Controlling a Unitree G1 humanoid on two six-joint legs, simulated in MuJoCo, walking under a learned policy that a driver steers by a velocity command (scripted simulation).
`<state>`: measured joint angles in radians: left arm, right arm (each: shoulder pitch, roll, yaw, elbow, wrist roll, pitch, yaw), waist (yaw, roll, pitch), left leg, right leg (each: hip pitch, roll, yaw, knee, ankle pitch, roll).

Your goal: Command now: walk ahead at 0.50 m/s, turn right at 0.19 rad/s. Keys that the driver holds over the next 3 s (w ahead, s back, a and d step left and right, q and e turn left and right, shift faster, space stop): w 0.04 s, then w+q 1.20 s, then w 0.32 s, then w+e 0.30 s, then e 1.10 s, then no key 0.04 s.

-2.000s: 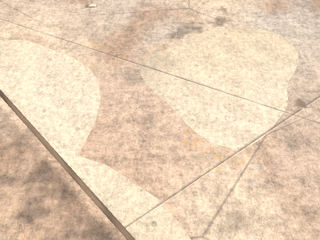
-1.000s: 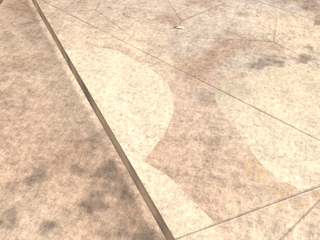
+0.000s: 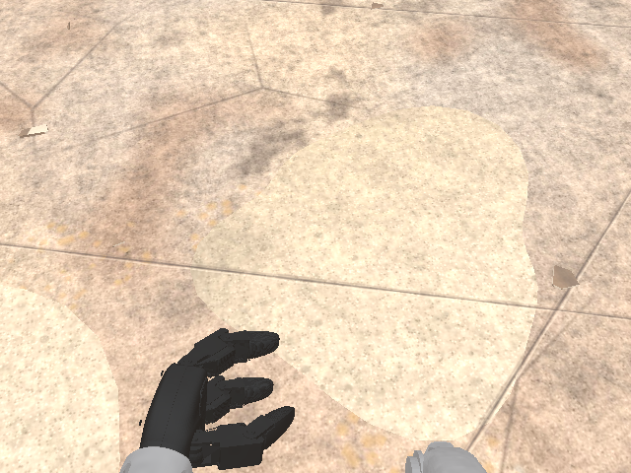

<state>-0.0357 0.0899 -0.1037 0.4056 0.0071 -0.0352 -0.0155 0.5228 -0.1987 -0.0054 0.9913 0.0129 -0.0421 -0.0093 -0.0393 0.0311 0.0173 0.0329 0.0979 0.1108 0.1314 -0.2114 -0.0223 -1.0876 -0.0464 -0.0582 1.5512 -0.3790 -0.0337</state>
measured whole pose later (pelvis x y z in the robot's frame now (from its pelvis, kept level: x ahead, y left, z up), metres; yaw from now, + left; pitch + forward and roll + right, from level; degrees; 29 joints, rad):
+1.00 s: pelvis +0.56 +0.04 +0.12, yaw +28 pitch +3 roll +0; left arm 0.03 0.26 0.02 0.65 0.00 -0.10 0.00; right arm 0.35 -0.27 -0.06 0.71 0.03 -0.03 -0.01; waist -0.08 -0.04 0.01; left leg -0.16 -0.11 -0.16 0.44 -0.33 0.07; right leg -0.62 -0.05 0.11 0.58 0.00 0.07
